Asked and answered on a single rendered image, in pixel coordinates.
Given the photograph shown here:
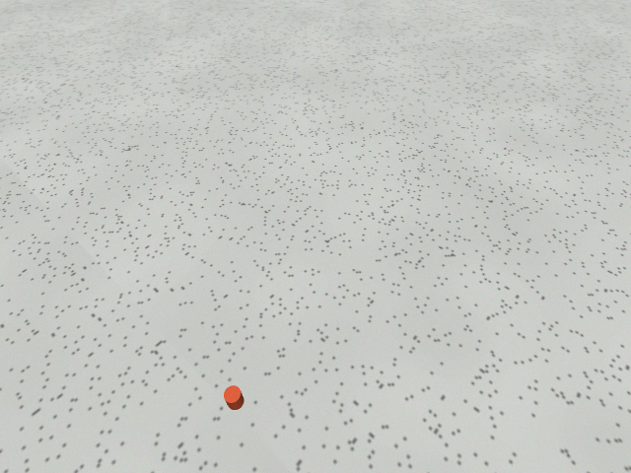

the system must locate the tin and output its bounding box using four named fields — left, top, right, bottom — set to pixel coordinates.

left=224, top=385, right=244, bottom=410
